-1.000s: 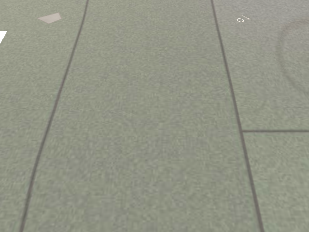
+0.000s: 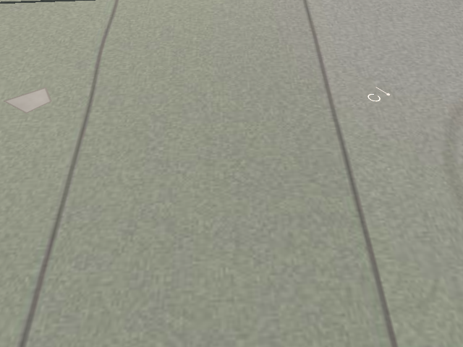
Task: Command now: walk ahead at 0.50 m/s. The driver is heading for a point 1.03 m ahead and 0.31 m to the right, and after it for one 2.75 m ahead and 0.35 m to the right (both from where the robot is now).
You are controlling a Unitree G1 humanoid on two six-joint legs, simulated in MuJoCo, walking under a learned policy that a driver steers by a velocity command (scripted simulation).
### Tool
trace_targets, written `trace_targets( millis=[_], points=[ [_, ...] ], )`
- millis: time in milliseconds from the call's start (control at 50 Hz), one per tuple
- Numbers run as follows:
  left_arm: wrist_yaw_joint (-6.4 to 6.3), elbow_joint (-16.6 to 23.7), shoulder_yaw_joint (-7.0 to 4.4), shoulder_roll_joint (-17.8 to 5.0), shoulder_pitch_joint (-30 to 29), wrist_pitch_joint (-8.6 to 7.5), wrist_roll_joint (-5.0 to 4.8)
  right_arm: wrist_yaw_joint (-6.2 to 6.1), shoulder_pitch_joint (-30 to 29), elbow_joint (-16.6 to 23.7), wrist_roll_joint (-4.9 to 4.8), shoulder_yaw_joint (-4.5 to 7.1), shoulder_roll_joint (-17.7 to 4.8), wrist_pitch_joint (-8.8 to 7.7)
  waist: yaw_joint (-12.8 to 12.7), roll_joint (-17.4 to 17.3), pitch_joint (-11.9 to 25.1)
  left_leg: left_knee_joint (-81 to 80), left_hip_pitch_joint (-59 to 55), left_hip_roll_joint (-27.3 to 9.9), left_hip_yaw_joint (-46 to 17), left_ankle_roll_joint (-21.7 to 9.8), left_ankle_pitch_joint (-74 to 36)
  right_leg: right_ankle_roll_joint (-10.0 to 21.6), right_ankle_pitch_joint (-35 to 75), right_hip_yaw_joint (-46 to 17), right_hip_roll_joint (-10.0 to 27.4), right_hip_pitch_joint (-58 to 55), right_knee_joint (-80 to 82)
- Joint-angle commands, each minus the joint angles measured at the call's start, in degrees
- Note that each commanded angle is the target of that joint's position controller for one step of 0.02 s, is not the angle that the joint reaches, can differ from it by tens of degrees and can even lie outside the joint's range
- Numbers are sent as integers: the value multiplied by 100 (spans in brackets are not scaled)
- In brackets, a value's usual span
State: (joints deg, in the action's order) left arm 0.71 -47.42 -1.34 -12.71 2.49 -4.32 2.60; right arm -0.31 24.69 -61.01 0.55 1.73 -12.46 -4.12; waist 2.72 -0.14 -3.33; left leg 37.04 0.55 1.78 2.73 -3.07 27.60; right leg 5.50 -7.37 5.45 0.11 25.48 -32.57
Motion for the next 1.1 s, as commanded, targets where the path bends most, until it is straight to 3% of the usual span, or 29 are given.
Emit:
trace_targets(
  millis=[20, 40, 60, 80, 100, 140, 180, 260, 340, 400, 420, 440, 460, 480, 500, 520, 560, 600, 720, 800, 840, 860, 880, 900, 920, 960, 1000, 1040, 1100],
  points=[
    [-45, -431, -436, -1349, 2084, 61, -154, 3, 192, 401, 17, 173, -733, -51, -692, 644, 1323, 3772, 3516, -32, -717, -263, -15, 1116, -1121, -3943, 2172, -3777, 1681],
    [-26, -324, -338, -960, 1515, 48, -194, 41, -204, 523, 25, 180, -703, -82, -523, 354, 610, 3557, 3555, -280, -644, -276, -598, 964, -986, -3103, 1983, -2908, 1840],
    [-6, -313, -267, -685, 1253, 10, -169, 61, -378, 544, 17, 161, -570, -85, -381, 200, 322, 3227, 3353, -482, -593, -265, -956, 792, -563, -2541, 1705, -2344, 2058],
    [-24, -370, -214, -530, 1179, -31, -188, 69, -372, 516, 90, 157, -488, -24, -232, 276, 102, 2996, 3078, -569, -536, -183, -1070, 664, 444, -2053, 1500, -1912, 2127],
    [-38, -453, -170, -413, 1217, -74, -192, 86, -215, 455, 143, 131, -369, 58, -104, 353, 127, 2852, 2740, -593, -489, -84, -1083, 605, 1488, -1639, 1393, -1657, 2119],
    [-40, -642, -151, -437, 1548, -184, -194, 90, -129, 409, 151, 126, -242, 156, 0, 286, 250, 2708, 2526, -480, -363, 55, -1080, 655, 3513, -1118, 1314, -1598, 1929],
    [-54, -743, -155, -571, 1670, -205, -190, 81, -305, 440, 136, 122, -214, 207, 40, 366, 278, 2325, 2652, -430, -244, 139, -1358, 628, 4267, -737, 1180, -1650, 1855],
    [-97, -880, -62, -477, 1814, -95, -200, 53, -1142, 656, 94, 32, -137, 226, -143, 555, 219, 913, 2492, -372, 19, 227, -2041, 466, 4464, -429, 863, -1642, 1729],
    [-141, -945, -124, -681, 2013, 37, -175, -88, -1487, 764, 30, 28, -300, 224, -338, 633, 326, 274, 2361, -175, -13, 224, -2050, 552, 4464, -814, 966, -2046, 1249],
    [-190, -908, -186, -686, 1931, 155, -154, -189, -1313, 753, 1, 79, -439, 171, -301, 653, 245, -343, 2151, -118, -164, 127, -1710, 549, 3902, -1337, 1061, -2190, 768],
    [-206, -874, -214, -703, 1796, 187, -178, -218, -1069, 693, 6, 104, -467, 127, -158, 572, 231, -885, 1803, -126, -185, 82, -1979, 437, 3450, -1444, 982, -2095, 486],
    [-208, -804, -227, -672, 1685, 188, -233, -255, -710, 621, 63, 153, -601, 49, 7, 300, 365, -1431, 1044, -372, -358, 0, -3061, 247, 2883, -1415, 767, -1724, -58],
    [-210, -565, -174, -440, 1742, 161, -318, -308, -288, 655, 148, 263, -1083, -24, 12, -539, 980, -1354, -60, -1611, -1351, -297, -5374, 21, 1094, -1084, 338, -1060, -1230],
    [-251, -626, -150, -51, 2460, 272, -357, -272, -441, 758, -13, 341, -1353, 90, -223, -1568, 1482, -1214, -703, -2794, -2366, -1267, -7320, -157, -3013, -426, -670, -98, -2627],
    [-286, -722, -289, -560, 2327, 402, -206, -251, -511, 866, -90, 289, -1031, 185, -163, -851, 1527, -1419, -319, -2738, -2285, -1510, -6208, -198, -3270, -604, -455, 112, -3467],
    [-253, -676, -350, -597, 1967, 476, -124, -266, -878, 983, -53, 206, -721, 222, -245, -432, 981, -1697, 322, -2393, -1851, -1380, -5002, -266, -2802, -736, -256, 207, -3687],
    [-177, -544, -392, -495, 1619, 609, -82, -346, -1452, 1145, 49, 130, -492, 300, -435, -548, 366, -2124, 1185, -1886, -1156, -1036, -3480, -446, -2133, -739, 7, 208, -3484],
    [-134, -534, -390, -389, 1719, 728, -70, -379, -1467, 1180, 93, 133, -508, 317, -487, -668, 389, -2175, 1441, -1659, -691, -1001, -3281, -606, -1849, -560, -59, 37, -3412],
    [-36, -144, -335, -351, 1213, 913, -117, -301, -1441, 1251, 122, 222, -820, 319, -353, -755, 609, -2229, 1324, -1865, -313, -1014, -2215, -625, -1729, -348, 118, -218, -2065],
    [77, 128, -341, -491, 1032, 907, -172, -189, -1443, 1303, 154, 318, -1066, 409, -258, -800, 699, -2081, 1327, -2073, -195, -896, -1763, -439, -1836, -96, 78, -698, -1236],
    [103, 159, -344, -496, 1266, 859, -186, -167, -1522, 1335, 114, 373, -1185, 461, -398, -694, 715, -1792, 1483, -2090, -19, -631, -1621, -280, -1524, 18, 13, -1211, -434],
    [95, 115, -358, -538, 1491, 812, -179, -152, -1476, 1317, 103, 398, -1186, 501, -499, -471, 664, -1421, 1794, -2014, 205, -331, -1497, -173, -1134, -70, -43, -1660, 254],
    [64, 113, -406, -754, 1565, 737, -142, -107, -1236, 1248, 110, 405, -1024, 570, -506, 343, 423, -500, 2258, -1640, 628, 101, -856, -24, -1069, -953, 342, -1838, 1347],
    [2, 348, -577, -1625, 1470, 693, -116, -92, -1214, 1604, 67, 283, -504, 623, -371, 2067, 176, 879, 3700, -515, 1025, 619, 843, 568, -365, -3556, 2096, -1907, 1995],
    [-87, 269, -647, -1713, 1706, 687, -57, -168, -1999, 1771, 136, 286, -689, 682, -745, 1290, -112, 1819, 3647, -365, 15, 594, 671, 1035, 148, -3494, 2186, -1127, 2110],
    [-183, 355, -520, -1252, 1014, 670, -118, -119, -1729, 1673, -16, 294, -681, 654, -211, 732, -120, 2104, 3389, -438, -380, 476, -467, 706, -179, -2451, 1356, -960, 1911],
    [-164, 545, -449, -1007, 638, 632, -176, -68, -1345, 1461, 130, 355, -832, 593, -96, 785, 262, 2397, 3347, -325, -310, 412, -920, 610, 692, -2011, 974, -1449, 1702],
    [-126, 527, -396, -857, 877, 564, -218, -38, -1252, 1428, 115, 354, -763, 610, -156, 510, 588, 2544, 3257, -299, -313, 455, -915, 676, 1522, -1930, 1006, -1848, 1558],
    [-163, 417, -371, -854, 1207, 496, -198, -70, -1375, 1481, 58, 304, -652, 672, -304, 561, 550, 2058, 3281, -349, -360, 532, -841, 726, 1756, -1995, 1074, -2253, 1529]
  ],
)
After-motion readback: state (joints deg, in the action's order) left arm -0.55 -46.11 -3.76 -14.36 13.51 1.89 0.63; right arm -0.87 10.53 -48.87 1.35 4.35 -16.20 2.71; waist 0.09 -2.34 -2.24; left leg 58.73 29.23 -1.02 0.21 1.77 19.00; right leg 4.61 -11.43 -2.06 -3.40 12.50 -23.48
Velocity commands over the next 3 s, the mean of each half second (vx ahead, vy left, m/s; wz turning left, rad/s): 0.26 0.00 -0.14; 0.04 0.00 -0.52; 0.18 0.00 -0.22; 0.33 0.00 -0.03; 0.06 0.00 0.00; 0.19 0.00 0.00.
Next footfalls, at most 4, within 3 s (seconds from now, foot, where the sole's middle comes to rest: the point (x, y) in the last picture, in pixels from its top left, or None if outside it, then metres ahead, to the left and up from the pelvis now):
0.44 left None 0.31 0.08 -0.76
0.88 right None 0.17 -0.11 -0.76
1.40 left None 0.25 0.05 -0.76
1.84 right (344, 345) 0.45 -0.28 -0.76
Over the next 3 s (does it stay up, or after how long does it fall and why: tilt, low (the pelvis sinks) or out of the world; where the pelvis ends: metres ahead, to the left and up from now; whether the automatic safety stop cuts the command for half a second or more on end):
stays up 0.53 -0.19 0.01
